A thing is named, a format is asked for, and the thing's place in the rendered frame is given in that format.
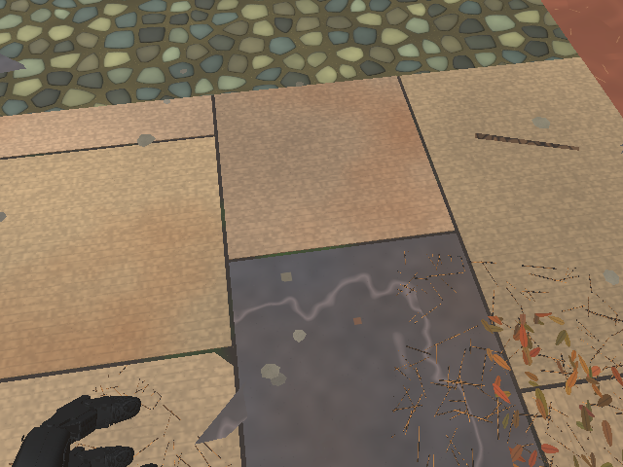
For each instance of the left robot hand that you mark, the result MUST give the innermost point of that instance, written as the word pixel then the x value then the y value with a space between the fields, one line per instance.
pixel 49 444

